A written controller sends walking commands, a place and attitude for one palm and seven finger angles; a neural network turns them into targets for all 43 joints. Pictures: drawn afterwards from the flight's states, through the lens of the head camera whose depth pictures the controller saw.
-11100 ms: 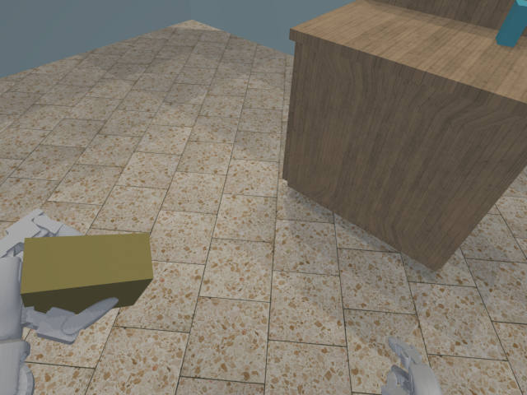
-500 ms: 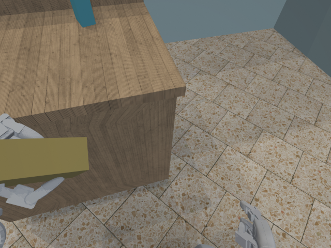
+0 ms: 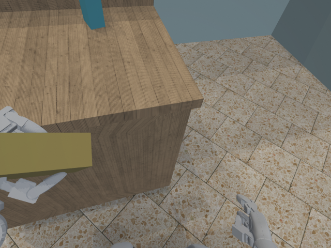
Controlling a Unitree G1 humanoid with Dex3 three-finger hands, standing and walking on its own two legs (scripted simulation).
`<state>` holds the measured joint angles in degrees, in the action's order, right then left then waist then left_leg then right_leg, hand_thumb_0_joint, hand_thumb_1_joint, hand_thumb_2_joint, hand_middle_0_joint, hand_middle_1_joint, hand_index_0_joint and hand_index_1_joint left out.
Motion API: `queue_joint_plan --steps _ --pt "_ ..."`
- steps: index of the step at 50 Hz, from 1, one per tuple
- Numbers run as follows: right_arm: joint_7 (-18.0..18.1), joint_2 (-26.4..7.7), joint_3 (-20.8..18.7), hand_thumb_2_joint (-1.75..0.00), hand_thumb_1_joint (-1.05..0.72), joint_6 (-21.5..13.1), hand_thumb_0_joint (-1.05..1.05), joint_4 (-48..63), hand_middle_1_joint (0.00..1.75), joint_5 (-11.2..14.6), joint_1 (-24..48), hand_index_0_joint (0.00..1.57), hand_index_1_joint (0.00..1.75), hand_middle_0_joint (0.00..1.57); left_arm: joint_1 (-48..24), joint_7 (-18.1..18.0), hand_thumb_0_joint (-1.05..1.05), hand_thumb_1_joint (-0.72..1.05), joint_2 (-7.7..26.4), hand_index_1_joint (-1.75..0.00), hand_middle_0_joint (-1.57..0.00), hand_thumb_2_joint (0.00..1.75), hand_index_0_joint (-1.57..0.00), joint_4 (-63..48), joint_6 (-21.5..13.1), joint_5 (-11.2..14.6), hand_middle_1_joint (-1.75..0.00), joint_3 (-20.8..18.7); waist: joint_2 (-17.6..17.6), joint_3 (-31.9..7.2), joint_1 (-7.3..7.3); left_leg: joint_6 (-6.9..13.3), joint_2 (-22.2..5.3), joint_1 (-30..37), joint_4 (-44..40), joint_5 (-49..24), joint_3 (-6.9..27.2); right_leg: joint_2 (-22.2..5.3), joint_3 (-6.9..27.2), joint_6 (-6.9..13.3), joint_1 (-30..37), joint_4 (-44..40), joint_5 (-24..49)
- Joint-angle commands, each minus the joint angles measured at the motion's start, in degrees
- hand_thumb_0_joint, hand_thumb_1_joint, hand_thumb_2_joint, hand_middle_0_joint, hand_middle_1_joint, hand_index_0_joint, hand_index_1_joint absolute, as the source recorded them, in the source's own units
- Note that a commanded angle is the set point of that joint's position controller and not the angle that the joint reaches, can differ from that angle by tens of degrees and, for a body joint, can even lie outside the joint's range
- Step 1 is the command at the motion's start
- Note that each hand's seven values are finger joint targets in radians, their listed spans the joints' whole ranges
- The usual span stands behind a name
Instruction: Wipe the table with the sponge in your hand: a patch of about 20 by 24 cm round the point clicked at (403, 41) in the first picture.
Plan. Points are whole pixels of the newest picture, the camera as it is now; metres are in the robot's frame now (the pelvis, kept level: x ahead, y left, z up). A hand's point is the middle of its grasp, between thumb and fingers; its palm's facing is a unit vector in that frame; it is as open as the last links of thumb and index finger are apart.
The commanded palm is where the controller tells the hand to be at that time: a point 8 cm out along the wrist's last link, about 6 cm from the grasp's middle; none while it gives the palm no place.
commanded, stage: come to a stop and stand still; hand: left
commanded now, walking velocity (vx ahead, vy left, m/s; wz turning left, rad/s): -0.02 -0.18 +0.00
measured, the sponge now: (57, 156) +0.24 +0.21 +0.15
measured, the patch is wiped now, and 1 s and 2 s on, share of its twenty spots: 0.00 0.00 0.00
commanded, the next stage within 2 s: look again from close up in 1.18 s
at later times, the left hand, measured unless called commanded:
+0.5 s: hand (56, 203) +0.16 +0.18 +0.16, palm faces +0.36 -0.83 -0.42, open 9.9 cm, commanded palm +0.10 +0.23 +0.18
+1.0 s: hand out of the picture +0.11 +0.18 +0.15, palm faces +0.39 -0.84 -0.37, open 9.8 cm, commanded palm +0.06 +0.22 +0.18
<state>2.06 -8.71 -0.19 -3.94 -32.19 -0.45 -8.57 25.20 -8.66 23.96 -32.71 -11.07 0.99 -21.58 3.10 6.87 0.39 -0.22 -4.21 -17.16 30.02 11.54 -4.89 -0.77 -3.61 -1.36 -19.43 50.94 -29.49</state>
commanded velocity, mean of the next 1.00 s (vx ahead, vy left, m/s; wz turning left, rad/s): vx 0.00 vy -0.01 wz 0.00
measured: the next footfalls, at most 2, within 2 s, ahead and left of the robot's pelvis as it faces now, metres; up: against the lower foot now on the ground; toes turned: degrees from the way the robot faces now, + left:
right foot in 0.22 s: +0.01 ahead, -0.12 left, +0.00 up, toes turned -5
left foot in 0.56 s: -0.04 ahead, +0.06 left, +0.00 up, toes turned +1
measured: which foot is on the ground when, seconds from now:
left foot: down 0.00-0.26, up 0.28-0.54, down 0.56-1.00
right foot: up 0.00-0.20, down 0.22-1.00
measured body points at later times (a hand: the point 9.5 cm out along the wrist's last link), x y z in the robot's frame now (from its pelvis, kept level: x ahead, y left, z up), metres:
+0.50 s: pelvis -0.06 -0.05 +0.00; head -0.04 -0.06 +0.45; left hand +0.14 +0.22 +0.18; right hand +0.08 -0.31 -0.10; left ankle -0.08 +0.07 -0.71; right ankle -0.03 -0.11 -0.74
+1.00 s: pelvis -0.10 -0.06 +0.00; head -0.11 -0.06 +0.45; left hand +0.08 +0.22 +0.17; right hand +0.06 -0.28 -0.09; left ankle -0.08 +0.06 -0.74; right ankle -0.03 -0.11 -0.74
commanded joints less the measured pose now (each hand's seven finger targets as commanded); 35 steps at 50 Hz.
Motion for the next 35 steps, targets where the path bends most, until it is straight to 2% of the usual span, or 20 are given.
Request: queue_joint_plan --steps 1,6,9,10,11,12,13,14,15,17,19,21,23,26,27,28,30,31,33,35 --pt "-1.56 -9.28 -3.69 -0.90 -0.90 -3.91 0.00 7.30 0.30 0.52 -0.83 0.20 0.30 0.20 1.67 -0.60 0.00 0.10 6.50 -1.60 -1.20 1.30 -1.20 -17.54 -3.85 1.61 -1.60 -6.04 -19.80 -17.15 -0.75 5.71 -13.66 16.00 -7.32 -36.35 8.67 0.80 -0.29 -0.38 -2.29 -3.19 3.32" --pt "-1.47 -9.42 -2.89 -0.90 -0.90 -3.74 0.00 7.75 0.30 0.79 -0.54 0.20 0.30 0.20 4.04 0.24 0.00 0.10 4.87 -1.60 -1.20 1.30 -1.20 -12.04 -1.25 2.61 -1.60 -4.80 -17.19 -13.78 -1.61 5.46 -13.90 9.14 -10.40 -20.02 8.86 1.90 -2.03 -0.91 2.89 -14.26 4.15" --pt "-0.90 -9.12 -2.35 -0.90 -0.90 -3.03 0.00 7.59 0.30 1.25 0.35 0.20 0.30 0.20 2.46 0.01 0.00 0.10 5.72 -1.60 -1.20 1.30 -1.20 -8.91 -0.64 2.37 -1.60 -5.60 -13.53 -13.48 -0.81 3.52 -11.05 2.66 -8.28 -6.25 6.10 1.34 -2.58 -0.68 11.95 -26.46 12.15" --pt "-0.55 -8.58 -2.35 -0.90 -0.90 -2.81 0.00 7.71 0.30 1.31 0.48 0.20 0.30 0.20 1.35 -0.12 0.00 0.10 7.15 -1.60 -1.20 1.30 -1.20 -9.57 -0.75 2.05 -1.60 -6.34 -10.74 -13.99 -0.92 1.97 -8.70 1.91 -5.80 -1.08 3.11 -0.40 -1.03 -0.05 13.16 -29.75 14.70" --pt "-0.49 -7.76 -2.08 -0.90 -0.90 -2.53 0.00 7.72 0.30 1.37 0.30 0.20 0.30 0.20 -0.05 -0.25 0.00 0.10 7.56 -1.60 -1.20 1.30 -1.20 -9.05 -0.87 1.92 -1.60 -6.10 -4.74 -13.02 -1.54 0.09 -5.25 -0.08 -0.42 5.44 0.95 -5.29 4.27 2.05 11.85 -32.79 17.24" --pt "-0.28 -6.51 -1.40 -0.90 -0.90 -2.33 0.00 7.92 0.30 1.26 0.85 0.20 0.30 0.20 -0.81 -0.54 0.00 0.10 9.27 -1.60 -1.20 1.30 -1.20 -8.96 -0.81 2.07 -1.60 -6.75 2.04 -12.66 -1.73 -1.41 -0.99 -1.60 5.65 9.94 -0.12 -11.98 12.53 4.95 8.73 -35.37 20.39" --pt "0.12 -6.36 -0.93 -0.90 -0.90 -2.77 0.00 7.52 0.30 1.36 2.20 0.20 0.30 0.20 -2.18 -0.41 0.00 0.10 8.70 -1.60 -1.20 1.30 -1.20 -8.30 0.06 2.56 -1.60 -6.44 6.84 -11.56 -0.34 -1.79 2.18 -2.46 11.40 13.72 1.27 -14.35 15.85 6.45 4.43 -37.66 15.34" --pt "0.26 -7.52 -1.83 -0.90 -0.90 -2.87 0.00 7.18 0.30 1.58 2.73 0.20 0.30 0.20 -1.73 -0.01 0.00 0.10 8.03 -1.60 -1.20 1.30 -1.20 -8.22 0.44 2.64 -1.60 -5.37 9.28 -9.07 0.29 -1.34 2.29 -3.77 18.94 14.20 3.71 -15.99 18.27 7.96 1.43 -39.25 10.27" --pt "0.45 -7.44 -1.46 -0.90 -0.90 -2.73 0.00 6.71 0.30 1.47 3.53 0.20 0.30 0.20 -2.17 -0.40 0.00 0.10 8.84 -1.60 -1.20 1.30 -1.20 -9.32 0.30 2.56 -1.60 -6.04 6.09 -8.38 0.00 -1.43 1.79 -5.26 22.01 13.47 4.51 -16.52 18.81 9.11 1.40 -39.06 11.39" --pt "0.97 -6.48 -0.32 -0.90 -0.90 -2.39 0.00 5.45 0.30 1.02 3.46 0.20 0.30 0.20 0.02 -0.74 0.00 0.10 7.62 -1.60 -1.20 1.30 -1.20 -8.00 -0.63 2.25 -1.60 -5.45 1.99 -9.94 -0.41 -1.82 1.83 -8.39 24.61 10.61 4.61 -15.21 13.45 9.19 6.87 -36.34 21.42" --pt "1.54 -6.96 -0.38 -0.90 -0.90 -2.47 0.00 4.86 0.30 0.97 3.75 0.20 0.30 0.20 -1.03 -1.10 0.00 0.10 7.80 -1.60 -1.20 1.30 -1.20 -6.95 -1.37 1.84 -1.60 -5.60 2.09 -10.88 -0.20 -1.88 1.76 -8.50 21.67 10.57 3.64 -14.44 9.95 8.89 10.78 -34.44 30.70" --pt "2.15 -7.32 -0.80 -0.90 -0.90 -2.83 0.00 4.87 0.30 0.83 3.95 0.20 0.30 0.20 -1.32 -1.40 0.00 0.10 7.90 -1.60 -1.20 1.30 -1.20 -6.30 -2.01 1.61 -1.60 -5.89 3.12 -11.67 0.57 -1.29 1.85 -6.08 14.94 11.66 2.82 -14.22 9.91 9.30 12.84 -33.67 33.89" --pt "2.31 -7.65 -1.00 -0.90 -0.90 -2.79 0.00 5.13 0.30 0.56 2.80 0.20 0.30 0.20 0.95 -1.66 0.00 0.10 7.51 -1.60 -1.20 1.30 -1.20 -5.88 -2.35 1.47 -1.60 -6.10 0.87 -13.12 0.90 -0.69 2.52 -3.99 7.86 11.03 1.99 -13.70 10.81 9.13 15.69 -33.02 35.60" --pt "2.00 -8.18 -1.39 -0.90 -0.90 -2.25 0.00 5.36 0.30 0.48 0.36 0.20 0.30 0.20 1.42 -1.79 0.00 0.10 6.22 -1.60 -1.20 1.30 -1.20 -8.21 -2.76 1.67 -1.60 -4.76 -2.48 -15.57 -0.24 -0.21 2.65 4.86 -6.60 1.99 2.43 -11.26 9.85 6.04 16.06 -30.71 31.08" --pt "2.03 -9.23 -1.81 -0.90 -0.90 -2.12 0.00 5.69 0.30 0.38 0.41 0.20 0.30 0.20 0.16 -1.87 0.00 0.10 6.46 -1.60 -1.20 1.30 -1.20 -10.12 -3.13 1.65 -1.60 -4.41 -5.21 -16.24 -0.25 0.36 0.07 7.16 -9.60 -3.77 4.40 -9.03 8.31 4.48 16.20 -28.22 29.13" --pt "2.06 -10.21 -2.25 -0.90 -0.90 -2.08 0.00 6.32 0.30 0.55 0.97 0.20 0.30 0.20 0.47 -2.02 0.00 0.10 7.15 -1.60 -1.20 1.30 -1.20 -10.76 -3.47 1.47 -1.60 -4.72 -8.99 -16.23 0.31 2.05 -4.81 8.52 -9.96 -12.16 9.07 -5.71 6.86 2.47 14.08 -26.34 27.25" --pt "2.23 -10.19 -2.13 -0.90 -0.90 -2.15 0.00 6.57 0.30 0.90 1.30 0.20 0.30 0.20 1.32 -1.86 0.00 0.10 7.53 -1.60 -1.20 1.30 -1.20 -10.41 -3.59 1.55 -1.60 -4.71 -12.36 -15.60 0.43 2.86 -8.28 8.35 -9.18 -18.35 11.90 -3.21 4.89 1.36 11.61 -25.10 24.93" --pt "2.22 -9.38 -1.26 -0.90 -0.90 -2.21 0.00 6.69 0.30 0.39 2.05 0.20 0.30 0.20 0.72 -1.62 0.00 0.10 6.81 -1.60 -1.20 1.30 -1.20 -10.80 -3.71 1.31 -1.60 -3.69 -15.37 -12.34 0.11 3.16 -8.72 3.25 -10.98 -15.44 12.84 -2.76 3.71 1.17 11.90 -24.29 21.42" --pt "2.08 -9.76 -1.11 -0.90 -0.90 -2.27 0.00 6.27 0.30 0.40 2.32 0.20 0.30 0.20 -0.90 -1.45 0.00 0.10 6.58 -1.60 -1.20 1.30 -1.20 -8.56 -3.49 0.76 -1.60 -3.44 -13.90 -9.24 0.42 2.88 -7.83 -5.47 -12.03 -3.86 10.90 -2.88 4.21 1.21 15.32 -24.34 18.73" --pt "2.10 -9.82 -1.32 -0.90 -0.90 -2.63 0.00 6.40 0.30 0.45 1.77 0.20 0.30 0.20 -3.57 -1.21 0.00 0.10 6.29 -1.60 -1.20 1.30 -1.20 -8.28 -3.46 0.74 -1.60 -3.18 -10.55 -8.91 0.28 2.07 -5.23 -6.91 -11.86 5.82 8.87 -3.14 5.49 1.36 15.62 -26.79 19.11"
